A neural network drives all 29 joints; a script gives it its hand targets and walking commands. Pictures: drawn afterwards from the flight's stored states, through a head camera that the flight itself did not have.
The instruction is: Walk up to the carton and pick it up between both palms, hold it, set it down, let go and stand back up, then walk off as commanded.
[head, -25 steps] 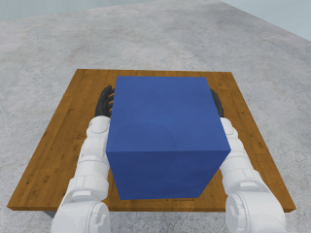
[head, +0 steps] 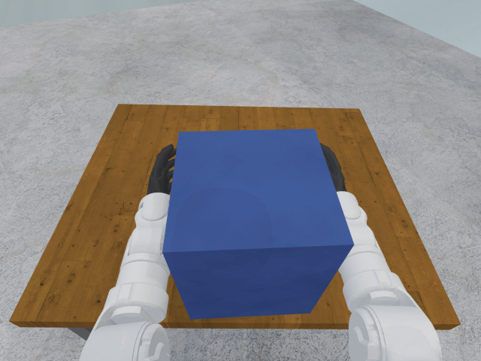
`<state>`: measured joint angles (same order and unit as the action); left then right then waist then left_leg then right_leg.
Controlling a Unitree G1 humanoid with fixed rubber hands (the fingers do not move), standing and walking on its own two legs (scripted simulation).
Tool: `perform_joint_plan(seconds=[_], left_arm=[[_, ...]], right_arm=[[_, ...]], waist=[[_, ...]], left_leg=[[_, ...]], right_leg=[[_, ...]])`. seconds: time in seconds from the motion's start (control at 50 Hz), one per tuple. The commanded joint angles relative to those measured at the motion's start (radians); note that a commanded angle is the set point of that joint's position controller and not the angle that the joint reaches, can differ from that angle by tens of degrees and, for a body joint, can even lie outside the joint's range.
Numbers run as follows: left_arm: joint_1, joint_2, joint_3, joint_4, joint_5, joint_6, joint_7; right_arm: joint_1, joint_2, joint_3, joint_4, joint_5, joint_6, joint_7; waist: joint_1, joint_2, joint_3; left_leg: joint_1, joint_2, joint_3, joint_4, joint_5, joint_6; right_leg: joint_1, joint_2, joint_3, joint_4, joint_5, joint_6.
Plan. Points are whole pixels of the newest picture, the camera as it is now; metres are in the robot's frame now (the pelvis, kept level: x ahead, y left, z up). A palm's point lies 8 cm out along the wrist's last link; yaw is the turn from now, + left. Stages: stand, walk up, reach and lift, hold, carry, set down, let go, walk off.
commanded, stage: set down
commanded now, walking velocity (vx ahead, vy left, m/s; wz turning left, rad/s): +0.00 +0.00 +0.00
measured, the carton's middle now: (249, 229) +0.32 +0.00 +0.07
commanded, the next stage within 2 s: none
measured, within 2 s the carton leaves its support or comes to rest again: rests again in 1.52 s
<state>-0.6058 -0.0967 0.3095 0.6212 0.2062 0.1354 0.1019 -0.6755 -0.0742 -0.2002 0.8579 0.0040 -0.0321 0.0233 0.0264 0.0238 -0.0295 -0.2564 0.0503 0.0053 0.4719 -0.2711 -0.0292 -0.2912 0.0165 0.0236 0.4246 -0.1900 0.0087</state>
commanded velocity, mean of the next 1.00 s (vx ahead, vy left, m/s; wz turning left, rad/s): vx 0.00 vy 0.00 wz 0.00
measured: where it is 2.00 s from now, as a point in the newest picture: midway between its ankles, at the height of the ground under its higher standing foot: outside the picture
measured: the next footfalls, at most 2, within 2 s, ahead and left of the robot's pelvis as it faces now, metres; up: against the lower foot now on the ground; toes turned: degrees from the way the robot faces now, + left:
none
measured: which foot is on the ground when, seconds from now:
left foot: down 0.00-1.00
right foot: down 0.00-1.00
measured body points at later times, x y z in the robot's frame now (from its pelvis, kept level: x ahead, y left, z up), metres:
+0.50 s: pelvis +0.00 +0.00 +0.00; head +0.03 +0.00 +0.45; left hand +0.39 +0.15 +0.06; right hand +0.41 -0.15 +0.06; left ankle -0.02 +0.13 -0.74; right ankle +0.02 -0.13 -0.74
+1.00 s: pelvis +0.02 +0.00 +0.00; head +0.06 +0.00 +0.45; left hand +0.40 +0.16 +0.03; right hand +0.42 -0.14 +0.04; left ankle -0.02 +0.13 -0.74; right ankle +0.02 -0.13 -0.74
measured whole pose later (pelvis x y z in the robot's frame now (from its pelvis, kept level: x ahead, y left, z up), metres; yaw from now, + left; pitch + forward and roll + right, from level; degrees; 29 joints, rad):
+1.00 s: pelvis +0.02 +0.00 +0.00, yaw +0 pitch +5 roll -1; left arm -0.55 -0.08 0.32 0.83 0.23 -0.17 0.11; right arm -0.63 -0.05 -0.25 0.99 -0.09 -0.28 0.03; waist 0.03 0.03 0.01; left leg -0.26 0.05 0.01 0.47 -0.30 -0.03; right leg -0.29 0.02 0.02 0.42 -0.22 0.01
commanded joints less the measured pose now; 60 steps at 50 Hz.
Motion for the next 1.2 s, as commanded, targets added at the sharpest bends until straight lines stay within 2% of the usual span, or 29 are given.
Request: perform_joint_plan(seconds=[0.0, 0.04, 0.1, 0.2, 0.3, 0.36, 0.44, 0.5, 0.52, 0.72, 0.82, 0.88, 0.92, 0.96, 1.02, 1.06, 1.08, 1.1, 1.12, 1.16, 1.18], left_arm=[[-0.573, -0.514, -0.268, -0.057, 0.044, -0.118, -0.076], [-0.551, -0.5, -0.243, -0.03, 0.056, -0.125, -0.078], [-0.546, -0.503, -0.237, -0.017, 0.059, -0.143, -0.079], [-0.543, -0.504, -0.224, 0.006, 0.068, -0.171, -0.078], [-0.561, -0.498, -0.224, 0.015, 0.069, -0.205, -0.074], [-0.554, -0.484, -0.196, 0.048, 0.081, -0.217, -0.078], [-0.548, -0.491, -0.203, 0.048, 0.084, -0.254, -0.076], [-0.549, -0.492, -0.203, 0.063, 0.083, -0.273, -0.076], [-0.539, -0.486, -0.193, 0.079, 0.089, -0.277, -0.076], [-0.484, -0.479, -0.188, 0.122, 0.094, -0.349, -0.077], [-0.478, -0.496, -0.204, 0.132, 0.095, -0.386, -0.076], [-0.47, -0.497, -0.209, 0.135, 0.091, -0.41, -0.076], [-0.464, -0.498, -0.217, 0.139, 0.086, -0.427, -0.073], [-0.451, -0.491, -0.205, 0.163, 0.095, -0.436, -0.074], [-0.4, -0.502, -0.201, 0.18, 0.1, -0.439, -0.077], [-0.41, -0.532, -0.197, 0.171, 0.11, -0.447, -0.081], [-0.403, -0.507, -0.178, 0.193, 0.115, -0.447, -0.084], [-0.405, -0.5, -0.182, 0.196, 0.111, -0.45, -0.083], [-0.377, -0.519, -0.171, 0.207, 0.118, -0.45, -0.09], [-0.383, -0.531, -0.159, 0.213, 0.134, -0.454, -0.095], [-0.369, -0.508, -0.146, 0.229, 0.132, -0.457, -0.096]], right_arm=[[-0.524, 0.6, 0.226, -0.076, -0.138, -0.104, 0.119], [-0.509, 0.593, 0.214, -0.057, -0.151, -0.107, 0.12], [-0.493, 0.596, 0.21, -0.046, -0.162, -0.119, 0.119], [-0.496, 0.598, 0.198, -0.031, -0.176, -0.141, 0.123], [-0.466, 0.598, 0.183, 0.001, -0.197, -0.164, 0.124], [-0.474, 0.595, 0.177, 0.008, -0.202, -0.176, 0.123], [-0.454, 0.605, 0.176, 0.034, -0.213, -0.2, 0.118], [-0.442, 0.603, 0.161, 0.047, -0.225, -0.213, 0.116], [-0.447, 0.6, 0.159, 0.05, -0.23, -0.217, 0.115], [-0.411, 0.597, 0.159, 0.094, -0.246, -0.269, 0.103], [-0.396, 0.603, 0.156, 0.12, -0.256, -0.296, 0.094], [-0.4, 0.6, 0.17, 0.113, -0.254, -0.313, 0.09], [-0.383, 0.612, 0.172, 0.121, -0.262, -0.324, 0.086], [-0.376, 0.601, 0.162, 0.135, -0.272, -0.324, 0.086], [-0.367, 0.604, 0.163, 0.136, -0.27, -0.336, 0.083], [-0.359, 0.644, 0.162, 0.149, -0.283, -0.335, 0.085], [-0.351, 0.623, 0.147, 0.159, -0.296, -0.334, 0.082], [-0.348, 0.611, 0.145, 0.157, -0.29, -0.335, 0.082], [-0.351, 0.649, 0.161, 0.142, -0.296, -0.338, 0.084], [-0.342, 0.667, 0.144, 0.158, -0.312, -0.335, 0.087], [-0.337, 0.656, 0.153, 0.149, -0.311, -0.338, 0.086]], waist=[[0.047, -0.025, -0.485], [0.056, -0.023, -0.461], [0.052, -0.039, -0.456], [0.058, -0.032, -0.457], [0.048, -0.026, -0.458], [0.064, -0.029, -0.445], [0.054, -0.031, -0.458], [0.048, -0.025, -0.464], [0.059, -0.032, -0.45], [0.06, -0.022, -0.448], [0.044, -0.006, -0.463], [0.054, -0.009, -0.474], [0.046, -0.009, -0.492], [0.053, -0.01, -0.467], [0.056, -0.01, -0.437], [0.057, -0.003, -0.414], [0.054, -0.023, -0.412], [0.052, -0.019, -0.425], [0.066, -0.031, -0.402], [0.058, -0.035, -0.388], [0.067, -0.045, -0.38]], left_leg=[[0.033, -0.053, 0.07, -0.145, 0.403, -0.036], [0.027, -0.051, 0.073, -0.146, 0.4, -0.033], [0.016, -0.049, 0.074, -0.155, 0.382, -0.03], [-0.007, -0.052, 0.081, -0.152, 0.376, -0.03], [-0.01, -0.047, 0.082, -0.148, 0.374, -0.037], [-0.043, -0.05, 0.088, -0.15, 0.351, -0.032], [-0.046, -0.048, 0.089, -0.136, 0.373, -0.034], [-0.045, -0.047, 0.089, -0.137, 0.38, -0.038], [-0.054, -0.045, 0.091, -0.136, 0.38, -0.037], [-0.065, -0.045, 0.09, -0.114, 0.454, -0.041], [-0.068, -0.043, 0.08, -0.098, 0.489, -0.05], [-0.078, -0.046, 0.082, -0.087, 0.517, -0.053], [-0.078, -0.044, 0.078, -0.076, 0.537, -0.053], [-0.096, -0.046, 0.082, -0.086, 0.51, -0.05], [-0.086, -0.043, 0.077, -0.078, 0.543, -0.049], [-0.1, -0.045, 0.078, -0.085, 0.525, -0.046], [-0.11, -0.045, 0.078, -0.088, 0.5, -0.041], [-0.108, -0.045, 0.079, -0.09, 0.501, -0.042], [-0.129, -0.046, 0.08, -0.088, 0.496, -0.034], [-0.152, -0.047, 0.075, -0.101, 0.451, -0.029], [-0.156, -0.049, 0.08, -0.103, 0.448, -0.025]], right_leg=[[0.314, 0.025, -0.078, -0.062, 0.364, 0.005], [0.302, 0.023, -0.079, -0.064, 0.344, 0.001], [0.313, 0.023, -0.078, -0.063, 0.352, 0.002], [0.303, 0.02, -0.079, -0.058, 0.34, 0.005], [0.291, 0.021, -0.084, -0.059, 0.319, -0.004], [0.302, 0.015, -0.078, -0.053, 0.316, 0.0], [0.3, 0.013, -0.077, -0.041, 0.357, 0.001], [0.292, 0.014, -0.082, -0.045, 0.337, -0.004], [0.288, 0.014, -0.081, -0.049, 0.333, -0.003], [0.289, 0.014, -0.077, -0.04, 0.386, -0.014], [0.271, 0.018, -0.077, -0.036, 0.401, -0.018], [0.274, 0.018, -0.074, -0.027, 0.435, -0.016], [0.266, 0.018, -0.073, -0.021, 0.458, -0.018], [0.268, 0.015, -0.071, -0.026, 0.437, -0.017], [0.249, 0.017, -0.071, -0.032, 0.442, -0.022], [0.256, 0.011, -0.072, -0.035, 0.423, -0.02], [0.258, 0.011, -0.07, -0.032, 0.421, -0.019], [0.259, 0.013, -0.07, -0.031, 0.426, -0.019], [0.271, 0.008, -0.067, -0.025, 0.434, -0.017], [0.279, 0.003, -0.069, -0.023, 0.425, -0.011], [0.289, -0.001, -0.062, -0.022, 0.438, -0.009]])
